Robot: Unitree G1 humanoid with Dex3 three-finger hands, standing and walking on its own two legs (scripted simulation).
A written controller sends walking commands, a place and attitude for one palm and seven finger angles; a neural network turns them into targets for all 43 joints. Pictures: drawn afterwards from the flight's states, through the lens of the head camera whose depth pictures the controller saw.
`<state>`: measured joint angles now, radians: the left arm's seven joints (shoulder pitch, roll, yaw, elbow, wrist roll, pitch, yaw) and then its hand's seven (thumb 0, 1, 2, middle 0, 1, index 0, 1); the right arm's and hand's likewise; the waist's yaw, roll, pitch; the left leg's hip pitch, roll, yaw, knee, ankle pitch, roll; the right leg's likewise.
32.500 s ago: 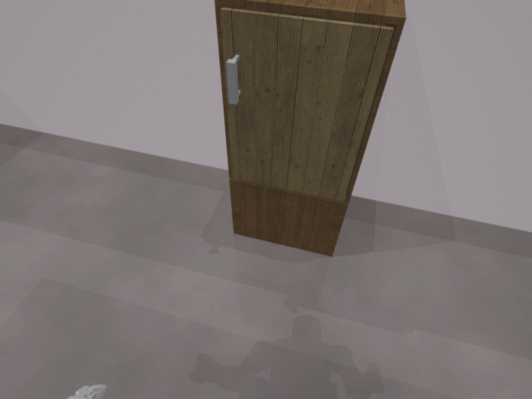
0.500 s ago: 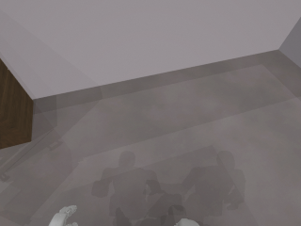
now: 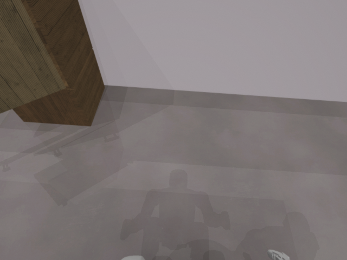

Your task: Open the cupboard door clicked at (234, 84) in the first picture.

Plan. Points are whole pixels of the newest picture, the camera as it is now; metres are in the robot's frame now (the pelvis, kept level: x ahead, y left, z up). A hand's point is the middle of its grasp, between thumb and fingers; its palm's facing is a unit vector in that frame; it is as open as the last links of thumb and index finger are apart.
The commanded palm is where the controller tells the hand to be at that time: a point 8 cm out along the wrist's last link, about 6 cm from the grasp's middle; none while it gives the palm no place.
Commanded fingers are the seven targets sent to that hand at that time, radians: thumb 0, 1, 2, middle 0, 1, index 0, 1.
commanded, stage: turn to face it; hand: left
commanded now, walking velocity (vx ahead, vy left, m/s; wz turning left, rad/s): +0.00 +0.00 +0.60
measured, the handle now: out of the picture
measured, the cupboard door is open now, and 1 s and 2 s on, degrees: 39 39 39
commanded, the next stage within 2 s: take the last steps up to it in 1.02 s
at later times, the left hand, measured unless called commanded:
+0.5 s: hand out of the picture +0.07 +0.16 -0.13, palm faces +0.27 -0.92 -0.29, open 7.4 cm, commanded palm none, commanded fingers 0.00 0.90 0.90 -0.20 -0.30 -0.20 -0.30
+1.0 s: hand out of the picture -0.04 +0.18 -0.16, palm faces +0.56 -0.80 -0.23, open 7.4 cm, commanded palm none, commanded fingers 0.00 0.90 0.90 -0.20 -0.30 -0.20 -0.30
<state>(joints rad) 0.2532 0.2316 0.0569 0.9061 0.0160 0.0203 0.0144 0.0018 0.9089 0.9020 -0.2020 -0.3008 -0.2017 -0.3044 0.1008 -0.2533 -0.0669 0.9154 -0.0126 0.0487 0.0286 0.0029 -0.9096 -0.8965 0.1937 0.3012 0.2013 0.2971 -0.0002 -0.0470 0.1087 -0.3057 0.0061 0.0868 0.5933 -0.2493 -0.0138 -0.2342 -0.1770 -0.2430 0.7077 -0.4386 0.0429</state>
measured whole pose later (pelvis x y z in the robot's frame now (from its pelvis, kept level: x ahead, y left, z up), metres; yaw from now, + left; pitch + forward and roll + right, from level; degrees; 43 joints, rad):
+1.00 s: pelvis +0.04 -0.02 +0.02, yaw +32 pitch +0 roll -1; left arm 0.22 0.25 0.07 0.96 0.02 0.06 0.01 0.01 0.91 0.90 -0.20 -0.30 -0.20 -0.30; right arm 0.11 -0.19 -0.02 0.93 -0.02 0.02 -0.01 0.00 -0.91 -0.90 0.20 0.30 0.21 0.30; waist 0.02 -0.04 0.09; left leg -0.26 -0.01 0.04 0.52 -0.26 0.05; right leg -0.45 -0.10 -0.03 1.10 -0.45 0.07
